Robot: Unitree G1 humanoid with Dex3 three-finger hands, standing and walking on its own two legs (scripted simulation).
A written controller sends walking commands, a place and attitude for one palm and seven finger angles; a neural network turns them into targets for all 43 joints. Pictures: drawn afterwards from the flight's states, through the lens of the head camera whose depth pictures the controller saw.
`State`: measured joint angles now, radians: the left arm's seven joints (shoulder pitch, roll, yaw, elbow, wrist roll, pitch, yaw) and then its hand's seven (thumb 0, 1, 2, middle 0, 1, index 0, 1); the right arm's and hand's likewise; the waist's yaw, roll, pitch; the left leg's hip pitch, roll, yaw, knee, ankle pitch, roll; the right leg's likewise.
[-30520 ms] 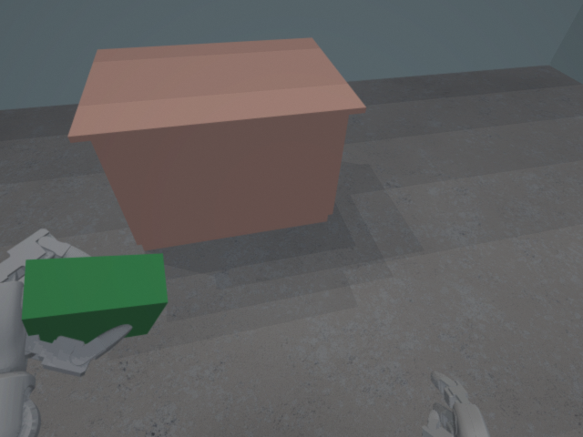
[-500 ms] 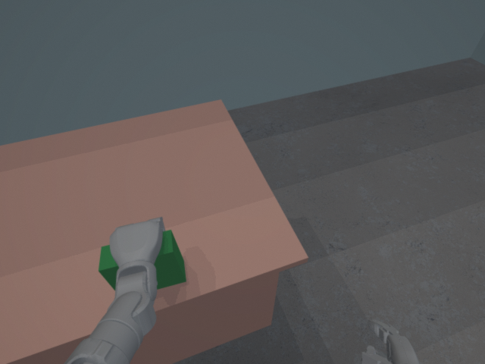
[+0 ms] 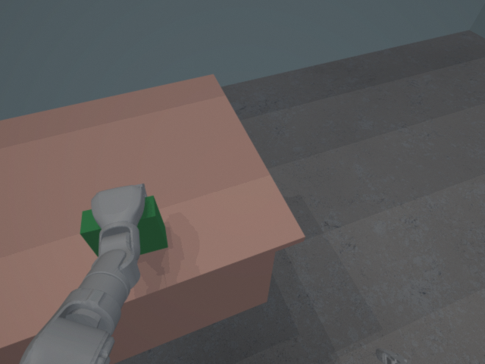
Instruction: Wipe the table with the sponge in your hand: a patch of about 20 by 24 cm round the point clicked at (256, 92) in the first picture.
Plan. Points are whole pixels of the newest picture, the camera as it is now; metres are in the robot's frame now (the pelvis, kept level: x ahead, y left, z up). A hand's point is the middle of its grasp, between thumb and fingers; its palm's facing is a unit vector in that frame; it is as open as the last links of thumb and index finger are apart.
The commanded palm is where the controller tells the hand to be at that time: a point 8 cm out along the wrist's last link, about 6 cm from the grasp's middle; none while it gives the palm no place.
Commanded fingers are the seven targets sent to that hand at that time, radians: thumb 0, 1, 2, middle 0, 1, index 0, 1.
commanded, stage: wipe forward along the middle lane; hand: left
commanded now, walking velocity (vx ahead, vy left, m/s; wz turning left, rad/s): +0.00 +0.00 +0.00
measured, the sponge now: (130, 235) +0.36 +0.25 -0.06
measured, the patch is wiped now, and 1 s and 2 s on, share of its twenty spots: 1.00 1.00 1.00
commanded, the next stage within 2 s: slide back across to the first lane in 1.16 s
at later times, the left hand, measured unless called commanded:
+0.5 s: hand (126, 200) +0.41 +0.27 -0.02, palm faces -0.10 +0.03 -0.99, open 9.6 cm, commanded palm +0.40 +0.26 +0.01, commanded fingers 0.00 0.10 1.30 -1.20 -1.60 -1.20 -1.60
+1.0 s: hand (117, 180) +0.47 +0.30 -0.02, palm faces -0.12 +0.03 -0.99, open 9.6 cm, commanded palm +0.45 +0.28 +0.01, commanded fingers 0.00 0.10 1.30 -1.20 -1.60 -1.20 -1.60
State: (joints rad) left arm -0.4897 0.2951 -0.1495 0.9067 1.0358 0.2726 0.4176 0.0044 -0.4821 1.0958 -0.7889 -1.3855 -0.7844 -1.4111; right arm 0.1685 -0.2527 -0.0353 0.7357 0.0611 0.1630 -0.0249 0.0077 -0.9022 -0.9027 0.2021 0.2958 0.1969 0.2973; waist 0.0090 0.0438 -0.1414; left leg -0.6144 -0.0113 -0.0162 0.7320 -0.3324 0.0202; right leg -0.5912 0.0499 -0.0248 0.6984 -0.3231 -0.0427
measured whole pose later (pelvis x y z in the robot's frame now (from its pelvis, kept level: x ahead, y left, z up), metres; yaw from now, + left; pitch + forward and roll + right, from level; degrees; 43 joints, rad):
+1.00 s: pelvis +0.00 +0.03 -0.02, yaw -2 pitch +21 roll -4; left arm -0.90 0.50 -0.05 1.27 1.06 0.21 0.39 0.01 -0.49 1.10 -0.80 -1.38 -0.79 -1.41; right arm 0.27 -0.26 -0.01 0.74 0.04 0.12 0.02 0.00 -0.90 -0.90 0.20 0.30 0.20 0.30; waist -0.11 0.04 -0.17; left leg -0.88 0.00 -0.02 0.88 -0.38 0.05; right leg -0.83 0.06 -0.03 0.78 -0.33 -0.01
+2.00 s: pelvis +0.03 +0.03 -0.01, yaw -1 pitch +20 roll -4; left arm -0.71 0.64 0.09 1.13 1.10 0.02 0.33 0.00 -0.48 1.11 -0.77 -1.40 -0.77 -1.44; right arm 0.27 -0.28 -0.03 0.73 0.04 0.18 0.03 0.00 -0.90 -0.90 0.20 0.30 0.20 0.30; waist -0.08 0.03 -0.15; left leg -0.78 0.00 -0.02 0.83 -0.41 0.06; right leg -0.71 0.06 -0.03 0.70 -0.35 0.00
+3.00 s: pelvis +0.02 +0.04 +0.00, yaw +0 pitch +15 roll -4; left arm -0.40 0.45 -0.06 0.80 1.03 0.18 0.39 0.00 -0.46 1.10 -0.74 -1.44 -0.73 -1.47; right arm 0.21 -0.25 -0.04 0.69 0.07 0.21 0.03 0.01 -0.90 -0.90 0.20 0.30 0.20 0.30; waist 0.00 0.04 -0.16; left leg -0.66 -0.03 -0.02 0.79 -0.39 0.07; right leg -0.60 0.04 -0.02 0.68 -0.35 0.00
